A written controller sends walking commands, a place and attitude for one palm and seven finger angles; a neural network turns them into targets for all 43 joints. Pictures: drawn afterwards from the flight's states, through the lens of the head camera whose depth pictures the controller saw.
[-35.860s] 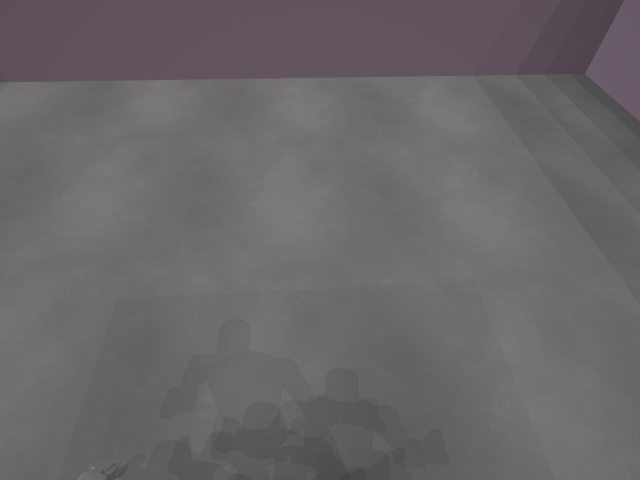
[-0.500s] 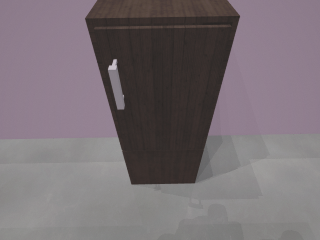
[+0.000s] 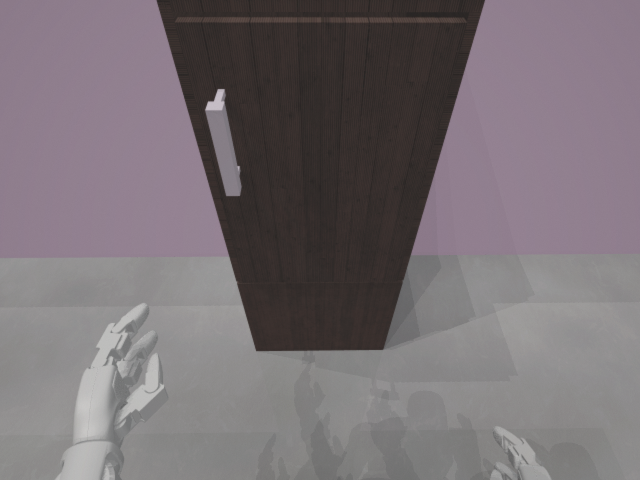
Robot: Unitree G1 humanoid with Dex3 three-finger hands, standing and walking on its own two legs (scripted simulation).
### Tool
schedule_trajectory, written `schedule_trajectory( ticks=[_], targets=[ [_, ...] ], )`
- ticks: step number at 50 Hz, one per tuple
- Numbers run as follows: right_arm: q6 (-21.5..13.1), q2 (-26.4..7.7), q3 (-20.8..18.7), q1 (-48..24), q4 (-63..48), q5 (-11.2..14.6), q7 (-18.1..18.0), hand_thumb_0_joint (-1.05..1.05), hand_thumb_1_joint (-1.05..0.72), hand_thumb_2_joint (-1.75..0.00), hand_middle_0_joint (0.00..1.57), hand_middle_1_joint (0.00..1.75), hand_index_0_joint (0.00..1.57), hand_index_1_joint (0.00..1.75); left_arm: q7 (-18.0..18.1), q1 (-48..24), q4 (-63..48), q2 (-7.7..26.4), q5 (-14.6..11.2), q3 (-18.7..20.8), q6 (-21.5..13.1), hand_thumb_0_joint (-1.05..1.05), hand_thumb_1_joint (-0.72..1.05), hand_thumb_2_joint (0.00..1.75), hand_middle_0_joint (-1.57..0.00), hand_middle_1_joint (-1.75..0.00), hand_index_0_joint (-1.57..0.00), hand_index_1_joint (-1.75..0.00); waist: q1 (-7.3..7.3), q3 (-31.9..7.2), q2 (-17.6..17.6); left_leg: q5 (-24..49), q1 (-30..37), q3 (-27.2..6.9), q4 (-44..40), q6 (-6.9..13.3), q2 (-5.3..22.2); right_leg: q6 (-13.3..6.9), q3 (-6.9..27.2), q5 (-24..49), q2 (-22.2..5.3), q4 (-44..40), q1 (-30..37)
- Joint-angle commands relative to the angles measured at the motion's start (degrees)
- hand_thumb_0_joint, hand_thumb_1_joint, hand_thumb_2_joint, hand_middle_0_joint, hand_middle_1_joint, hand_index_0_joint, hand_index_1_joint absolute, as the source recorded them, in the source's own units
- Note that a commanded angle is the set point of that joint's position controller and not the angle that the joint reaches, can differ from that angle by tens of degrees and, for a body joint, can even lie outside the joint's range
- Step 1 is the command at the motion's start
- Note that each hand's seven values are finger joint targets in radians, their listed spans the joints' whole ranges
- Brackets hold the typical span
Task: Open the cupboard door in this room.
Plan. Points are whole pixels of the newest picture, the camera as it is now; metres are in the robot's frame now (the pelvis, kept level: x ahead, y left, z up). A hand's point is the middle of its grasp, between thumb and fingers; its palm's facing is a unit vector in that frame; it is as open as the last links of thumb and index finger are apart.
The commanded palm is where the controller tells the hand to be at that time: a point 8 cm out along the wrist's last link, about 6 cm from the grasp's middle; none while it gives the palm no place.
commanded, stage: raise the hand with hooked fingers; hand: left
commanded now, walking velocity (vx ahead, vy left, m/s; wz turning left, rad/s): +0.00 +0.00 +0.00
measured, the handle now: (227, 144) +0.57 +0.17 +0.11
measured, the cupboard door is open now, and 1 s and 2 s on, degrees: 0 0 0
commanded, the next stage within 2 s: move the hooked fingers beside the handle in 1.88 s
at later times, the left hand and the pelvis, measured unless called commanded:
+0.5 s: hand (135, 394) +0.22 +0.22 +0.03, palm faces +0.01 -1.00 -0.04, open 10.4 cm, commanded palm +0.18 +0.28 +0.03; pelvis -0.03 -0.01 -0.03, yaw +1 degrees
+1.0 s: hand (82, 346) +0.25 +0.27 +0.08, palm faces +0.07 -1.00 -0.03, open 13.3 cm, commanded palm +0.22 +0.32 +0.09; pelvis -0.01 +0.02 -0.01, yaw +1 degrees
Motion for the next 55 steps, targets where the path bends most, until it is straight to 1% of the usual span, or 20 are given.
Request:
schedule_trajectory(
  ticks=[1, 3, 6, 7, 8, 11, 14, 18, 20, 22, 24, 27, 31, 32, 36, 42, 44, 48, 50, 55],
  targets=[
    [-3.62, -8.14, -3.56, -7.09, -13.39, 0.0, 1.87, 0.0, -0.9, -0.9, 0.2, 0.3, 0.2, 0.3, -15.37, 13.64, 0.88, 4.56, -5.51, 5.54, -17.31, 0.0, 0.62, 0.78, -0.22, -0.48, -0.22, -0.48, 5.39, -7.25, -7.07, 10.18, -7.77, -2.03, 9.93, -1.04, -1.4, -1.11, -0.91, 16.92, 2.13, 7.64, -12.05],
    [-3.35, -9.18, -3.5, -7.29, -17.72, 0.9, 1.84, 0.0, -0.9, -0.9, 0.2, 0.3, 0.2, 0.3, -20.18, 10.27, -2.1, 9.04, -8.24, 8.77, -16.81, 0.0, 0.57, 0.76, -0.22, -0.51, -0.22, -0.51, 5.73, -11.29, -1.1, 7.37, -9.03, -0.86, 12.15, -0.35, -2.02, -1.22, 1.77, 12.98, 1.54, 8.24, -11.85],
    [-2.81, -8.81, -2.81, -6.7, -21.59, 1.85, -0.1, 0.0, -0.9, -0.9, 0.2, 0.3, 0.2, 0.3, -20.29, 0.85, -11.51, 12.22, -11.22, 11.34, -12.07, 0.0, 0.5, 0.73, -0.23, -0.55, -0.23, -0.55, 4.01, -13.6, 0.27, 2.07, -9.99, -0.59, 13.65, 0.62, -2.0, 0.08, 5.17, 2.91, 1.35, 4.58, -12.71],
    [-2.57, -8.74, -2.38, -5.57, -21.48, 1.64, -0.63, 0.0, -0.9, -0.9, 0.2, 0.3, 0.2, 0.3, -19.4, -3.44, -14.4, 13.73, -11.85, 12.23, -11.53, 0.0, 0.48, 0.72, -0.23, -0.57, -0.23, -0.57, 2.64, -12.69, -1.53, 0.21, -11.45, -1.68, 14.68, 0.9, -1.56, 0.59, 6.96, -0.26, 1.36, 3.48, -13.95],
    [-2.47, -8.5, -2.11, -4.83, -21.4, 1.65, -1.2, 0.0, -0.9, -0.9, 0.2, 0.3, 0.2, 0.3, -18.43, -6.64, -17.83, 14.19, -11.29, 11.84, -11.67, 0.0, 0.46, 0.71, -0.23, -0.58, -0.23, -0.58, 1.83, -11.78, -0.2, -0.98, -11.57, -1.87, 15.22, 1.13, -1.07, 0.82, 8.64, -2.75, 0.96, 2.0, -14.33],
    [-3.23, -8.09, -1.05, -2.62, -19.65, 1.15, -2.61, 0.0, -0.9, -0.9, 0.2, 0.3, 0.2, 0.3, -16.06, -13.68, -24.61, 14.38, -9.12, 8.97, -13.45, 0.0, 0.39, 0.68, -0.24, -0.63, -0.24, -0.63, -0.58, -11.68, 4.08, -0.48, -8.81, -3.1, 15.3, 1.82, 0.15, -0.08, 7.34, -2.96, 1.92, 2.22, -16.25],
    [-3.99, -8.79, 0.05, -1.81, -17.57, 1.29, -3.57, 0.0, -0.9, -0.9, 0.2, 0.3, 0.2, 0.3, -17.6, -14.96, -21.25, 15.1, -8.68, 7.05, -12.24, 0.0, 0.32, 0.65, -0.24, -0.68, -0.24, -0.68, -1.97, -8.61, 4.15, -1.46, -9.26, -4.29, 14.67, 1.91, 0.63, -0.27, 6.59, -2.69, 2.51, 1.73, -17.02],
    [-3.99, -9.29, 0.91, -2.15, -17.28, 1.85, -4.22, 0.0, -0.9, -0.9, 0.2, 0.3, 0.2, 0.3, -20.65, -12.5, -13.69, 19.04, -10.52, 11.42, -5.42, 0.0, 0.22, 0.61, -0.25, -0.74, -0.25, -0.74, 0.25, -9.45, 3.56, -0.04, -9.52, -4.36, 12.6, 1.79, 0.26, 0.25, 7.6, -1.96, 1.83, -0.98, -11.96],
    [-3.88, -8.97, 1.0, -2.33, -17.68, 1.87, -4.07, 0.0, -0.9, -0.9, 0.2, 0.3, 0.2, 0.3, -20.91, -9.92, -12.88, 19.41, -11.61, 13.55, -2.55, 0.0, 0.18, 0.59, -0.25, -0.76, -0.25, -0.76, 2.06, -12.27, 3.98, 2.96, -6.88, -4.44, 10.49, 1.63, 0.09, 0.37, 6.55, 2.34, 1.56, -1.23, -8.21],
    [-3.78, -8.67, 1.0, -2.7, -18.04, 1.83, -3.74, 0.0, -0.9, -0.9, 0.2, 0.3, 0.2, 0.3, -20.46, -6.89, -10.75, 19.69, -12.8, 15.98, -0.57, 0.0, 0.13, 0.57, -0.25, -0.8, -0.25, -0.8, 3.77, -12.87, 1.18, 5.85, -5.9, -4.86, 9.01, 1.43, -0.01, 0.68, 5.65, 7.84, 1.69, -1.01, -5.32],
    [-3.9, -8.56, 0.82, -2.19, -17.8, 1.58, -3.24, 0.0, -0.9, -0.9, 0.2, 0.3, 0.2, 0.3, -19.54, -7.01, -12.1, 18.81, -12.9, 16.11, -0.65, 0.0, 0.08, 0.55, -0.26, -0.82, -0.26, -0.82, 3.49, -13.44, -0.4, 7.67, -4.48, -4.65, 7.6, 1.35, -0.1, 1.15, 4.24, 12.26, 1.67, -0.66, -4.74],
    [-4.04, -8.89, 0.45, -1.87, -17.57, 1.52, -2.65, 0.0, -0.9, -0.9, 0.2, 0.3, 0.2, 0.3, -18.63, -6.84, -11.49, 18.24, -12.75, 15.97, -2.15, 0.0, 0.01, 0.52, -0.26, -0.87, -0.26, -0.87, 3.43, -10.7, -1.75, 8.16, -3.3, -4.51, 5.99, 1.3, -0.19, 0.86, 2.66, 12.77, 2.47, -0.74, -5.56],
    [-4.46, -9.78, 0.2, -0.34, -17.23, 1.7, -2.54, 0.0, -0.9, -0.9, 0.2, 0.3, 0.2, 0.3, -18.53, -9.43, -12.83, 18.14, -12.03, 14.58, -3.55, 0.0, -0.08, 0.48, -0.27, -0.93, -0.27, -0.93, 2.11, -10.85, 0.36, 7.12, -0.04, -3.96, 4.23, 1.58, -0.29, 0.51, 1.21, 10.52, 2.91, -1.49, -7.19],
    [-4.35, -10.12, 0.3, -0.34, -17.28, 1.78, -2.57, 0.0, -0.9, -0.9, 0.2, 0.3, 0.2, 0.3, -18.82, -10.4, -12.37, 19.1, -12.08, 14.82, -3.42, 0.0, -0.1, 0.47, -0.27, -0.94, -0.27, -0.94, 2.15, -9.54, 0.18, 6.81, -0.11, -4.19, 3.91, 1.55, -0.24, 0.28, 1.31, 9.86, 3.19, -1.77, -7.16],
    [-4.68, -10.05, 0.47, -0.14, -17.2, 1.98, -2.93, 0.0, -0.9, -0.9, 0.2, 0.3, 0.2, 0.3, -18.33, -13.28, -16.21, 19.77, -11.6, 14.78, -3.56, 0.0, -0.2, 0.43, -0.28, -1.0, -0.28, -1.0, 2.31, -12.46, 4.98, 8.49, 5.25, -4.62, 1.52, 1.42, 0.0, -0.41, -0.55, 11.24, 3.5, -1.63, -6.17],
    [-3.76, -10.45, 1.05, -0.42, -17.18, 2.2, -3.1, 0.0, -0.9, -0.9, 0.2, 0.3, 0.2, 0.3, -18.04, -16.79, -14.35, 21.52, -11.55, 15.95, -0.18, 0.0, -0.34, 0.37, -0.29, -1.1, -0.29, -1.1, 2.34, -9.57, 4.31, 9.4, 7.26, -5.39, -1.15, 1.11, 0.15, -0.8, -1.39, 12.8, 4.06, -3.34, -4.23],
    [-3.34, -10.23, 1.29, -1.05, -17.48, 2.52, -3.17, 0.0, -0.9, -0.9, 0.2, 0.3, 0.2, 0.3, -18.45, -18.9, -14.04, 21.42, -11.12, 15.27, 1.39, 0.0, -0.38, 0.35, -0.29, -1.12, -0.29, -1.12, 2.34, -9.36, 6.56, 9.31, 8.73, -5.39, -2.23, 0.86, 0.23, -0.87, -1.57, 12.72, 3.95, -4.06, -4.01],
    [-2.6, -10.28, 1.78, -1.39, -18.07, 2.67, -3.52, 0.0, -0.9, -0.9, 0.2, 0.3, 0.2, 0.3, -19.31, -23.34, -12.74, 22.37, -11.0, 15.38, 4.44, 0.0, -0.48, 0.31, -0.3, -1.18, -0.3, -1.18, 2.06, -8.46, 4.71, 9.32, 10.18, -5.84, -3.84, 0.87, 0.29, -0.92, -1.77, 13.2, 4.17, -5.77, -2.81],
    [-2.43, -10.19, 2.05, -1.69, -18.15, 2.71, -3.71, 0.0, -0.9, -0.9, 0.2, 0.3, 0.2, 0.3, -19.5, -25.6, -12.62, 22.83, -10.7, 15.41, 5.41, 0.0, -0.5, 0.3, -0.3, -1.2, -0.3, -1.2, 2.14, -8.93, 6.41, 9.02, 11.53, -5.99, -4.63, 0.73, 0.31, -0.96, -1.8, 12.77, 4.12, -6.42, -2.42],
    [-1.92, -10.16, 2.68, -2.13, -18.0, 2.69, -4.09, 0.0, -0.9, -0.9, 0.2, 0.3, 0.2, 0.3, -20.38, -29.61, -9.42, 24.74, -10.85, 17.01, 7.49, 0.0, -0.5, 0.3, -0.3, -1.2, -0.3, -1.2, 2.24, -8.66, 4.32, 9.05, 12.9, -6.21, -6.08, 0.8, 0.14, -1.04, -1.69, 13.26, 4.16, -8.31, -0.64]
  ],
)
